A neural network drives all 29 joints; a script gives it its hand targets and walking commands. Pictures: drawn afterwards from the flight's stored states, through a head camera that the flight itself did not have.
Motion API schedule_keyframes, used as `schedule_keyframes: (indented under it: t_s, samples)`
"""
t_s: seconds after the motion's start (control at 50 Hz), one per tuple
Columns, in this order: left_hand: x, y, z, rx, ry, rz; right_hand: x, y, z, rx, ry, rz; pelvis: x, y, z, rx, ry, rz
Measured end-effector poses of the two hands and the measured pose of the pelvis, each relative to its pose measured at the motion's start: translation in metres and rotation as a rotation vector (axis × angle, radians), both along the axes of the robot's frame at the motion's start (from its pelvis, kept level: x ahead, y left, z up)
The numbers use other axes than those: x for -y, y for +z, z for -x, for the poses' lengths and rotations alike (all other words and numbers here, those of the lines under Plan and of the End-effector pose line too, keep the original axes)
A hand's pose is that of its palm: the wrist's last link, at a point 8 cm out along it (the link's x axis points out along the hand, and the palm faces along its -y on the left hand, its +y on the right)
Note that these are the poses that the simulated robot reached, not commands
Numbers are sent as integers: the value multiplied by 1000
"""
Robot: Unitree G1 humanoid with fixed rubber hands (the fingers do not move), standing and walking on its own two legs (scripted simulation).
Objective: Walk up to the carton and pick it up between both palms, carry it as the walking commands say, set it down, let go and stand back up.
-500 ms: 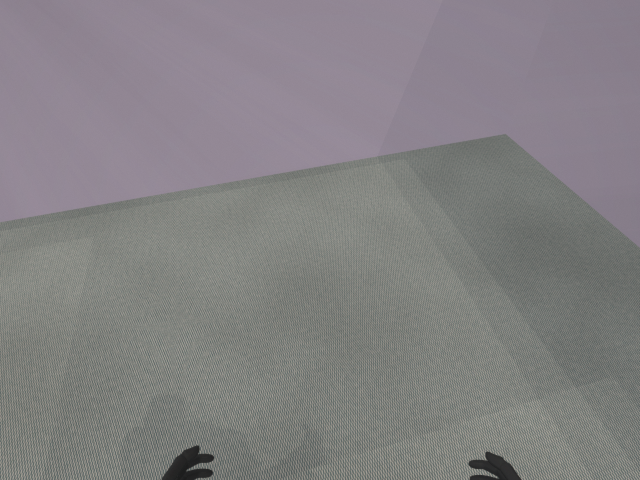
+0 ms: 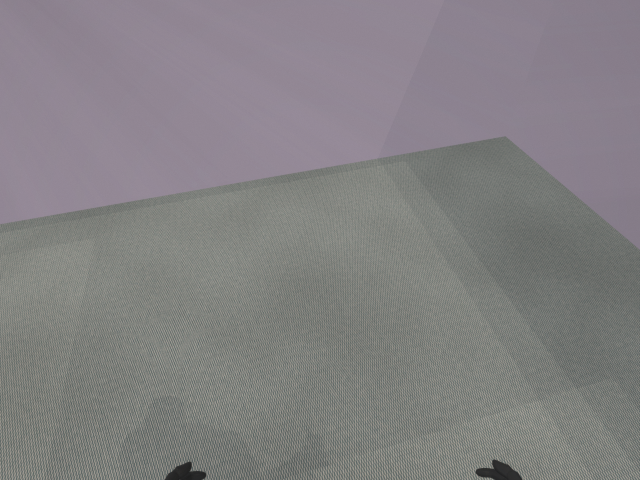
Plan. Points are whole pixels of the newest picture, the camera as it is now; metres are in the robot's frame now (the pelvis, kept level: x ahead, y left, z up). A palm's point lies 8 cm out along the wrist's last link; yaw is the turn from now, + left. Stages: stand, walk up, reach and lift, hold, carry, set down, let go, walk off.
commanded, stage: stand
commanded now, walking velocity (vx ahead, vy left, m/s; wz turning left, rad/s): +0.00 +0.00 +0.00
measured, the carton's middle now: out of the picture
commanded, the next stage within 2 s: walk up in 0.80 s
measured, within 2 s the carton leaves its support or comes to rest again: neither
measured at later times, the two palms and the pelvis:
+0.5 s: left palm out of the picture +0.11 +0.23 -0.10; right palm out of the picture +0.11 -0.23 -0.10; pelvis +0.00 +0.00 +0.00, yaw +0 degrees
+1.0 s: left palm out of the picture +0.08 +0.24 -0.11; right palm out of the picture +0.09 -0.23 -0.10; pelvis -0.01 +0.00 +0.01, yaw +0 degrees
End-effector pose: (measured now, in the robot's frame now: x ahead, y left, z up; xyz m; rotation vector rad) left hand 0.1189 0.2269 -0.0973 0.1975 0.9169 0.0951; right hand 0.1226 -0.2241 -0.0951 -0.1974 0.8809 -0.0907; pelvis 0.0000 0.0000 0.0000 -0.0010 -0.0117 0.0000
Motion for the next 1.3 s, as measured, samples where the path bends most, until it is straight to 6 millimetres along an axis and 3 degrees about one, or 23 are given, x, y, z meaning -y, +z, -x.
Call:
schedule_keyframes:
  t_s: [0.76, 1.0, 1.14, 1.22, 1.3]
  samples:
    - [-8, -6, 21, -56, 30, 2, 5, -4, 28, -68, -43, 17, -4, 4, 5, 10, 0, 3]
    - [-12, -13, 44, -122, 59, 0, 4, -7, 36, -103, -42, 15, -4, 5, 7, 10, 0, 2]
    - [-33, -13, 73, -141, 197, -53, 16, -17, 38, -195, 20, 49, 1, 1, 12, 0, 79, 29]
    - [-44, -19, 115, -201, 277, -57, 19, -11, 14, -198, 96, 104, -3, 0, 17, -9, 144, 40]
    - [-57, -29, 145, -242, 329, -37, -3, 1, -18, -147, 172, 120, -15, -1, 21, -15, 201, 57]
